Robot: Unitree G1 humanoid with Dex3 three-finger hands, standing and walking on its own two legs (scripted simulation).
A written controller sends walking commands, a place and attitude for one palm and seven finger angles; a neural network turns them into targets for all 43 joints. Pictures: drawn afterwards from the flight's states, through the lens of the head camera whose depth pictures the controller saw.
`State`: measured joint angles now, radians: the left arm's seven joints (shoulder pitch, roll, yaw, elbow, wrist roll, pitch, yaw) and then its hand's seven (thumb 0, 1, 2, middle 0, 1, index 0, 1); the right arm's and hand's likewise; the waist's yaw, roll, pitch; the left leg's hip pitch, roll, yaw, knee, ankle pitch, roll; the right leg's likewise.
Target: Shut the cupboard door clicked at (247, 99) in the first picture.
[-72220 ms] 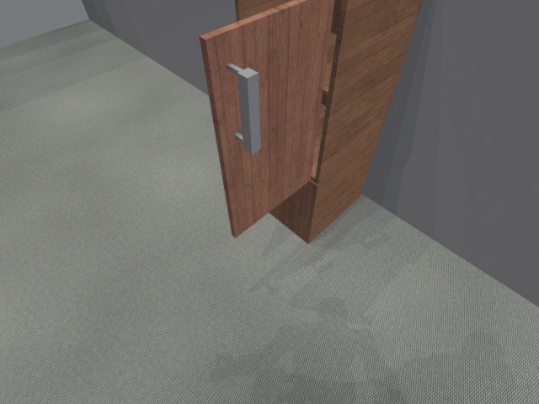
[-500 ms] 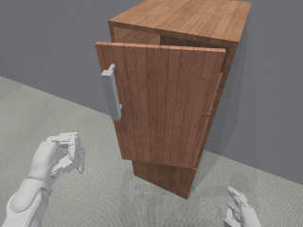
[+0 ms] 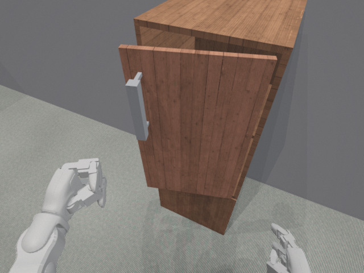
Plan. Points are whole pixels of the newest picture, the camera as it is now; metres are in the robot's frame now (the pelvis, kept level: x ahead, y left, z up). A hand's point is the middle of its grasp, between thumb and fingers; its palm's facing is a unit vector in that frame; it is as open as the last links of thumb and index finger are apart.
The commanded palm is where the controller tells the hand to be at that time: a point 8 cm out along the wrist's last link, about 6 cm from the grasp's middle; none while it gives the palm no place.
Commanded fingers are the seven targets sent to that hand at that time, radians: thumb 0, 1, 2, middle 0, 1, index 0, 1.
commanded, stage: bring the fist close to the handle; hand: left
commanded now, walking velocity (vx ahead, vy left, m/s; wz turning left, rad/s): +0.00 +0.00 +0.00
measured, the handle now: (140, 107) +0.48 +0.15 +0.12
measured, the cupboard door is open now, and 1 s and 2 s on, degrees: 17 17 8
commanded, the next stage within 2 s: push the door shut along its arc in 1.24 s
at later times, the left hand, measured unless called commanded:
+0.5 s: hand (124, 154) +0.32 +0.15 +0.12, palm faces -0.06 -1.00 -0.05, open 3.1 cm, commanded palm +0.30 +0.20 +0.12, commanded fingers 0.00 0.90 0.90 -1.30 -1.50 -1.30 -1.50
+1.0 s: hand (141, 136) +0.38 +0.13 +0.12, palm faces -0.07 -1.00 -0.01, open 3.1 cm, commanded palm +0.35 +0.19 +0.12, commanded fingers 0.00 0.90 0.90 -1.30 -1.50 -1.30 -1.50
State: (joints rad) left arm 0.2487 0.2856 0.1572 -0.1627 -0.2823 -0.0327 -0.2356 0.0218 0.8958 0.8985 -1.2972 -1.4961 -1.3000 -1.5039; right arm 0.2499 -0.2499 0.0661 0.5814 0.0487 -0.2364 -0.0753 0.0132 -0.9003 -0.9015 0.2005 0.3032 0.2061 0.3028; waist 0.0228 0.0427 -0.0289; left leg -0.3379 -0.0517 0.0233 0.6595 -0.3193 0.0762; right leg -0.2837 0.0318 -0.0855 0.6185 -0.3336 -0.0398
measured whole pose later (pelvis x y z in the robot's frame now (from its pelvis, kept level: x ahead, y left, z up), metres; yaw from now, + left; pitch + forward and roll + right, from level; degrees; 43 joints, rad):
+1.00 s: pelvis +0.02 -0.02 +0.00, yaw -2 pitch +3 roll +0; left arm -0.26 0.26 0.16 0.36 -0.23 -0.07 -0.18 0.02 0.90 0.90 -1.29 -1.50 -1.30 -1.50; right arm 0.27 -0.27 0.04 0.61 0.06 -0.09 -0.05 0.01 -0.90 -0.90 0.20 0.30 0.21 0.30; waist -0.02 0.03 -0.04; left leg -0.33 -0.03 0.05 0.60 -0.31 0.05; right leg -0.31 0.05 -0.05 0.59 -0.33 -0.06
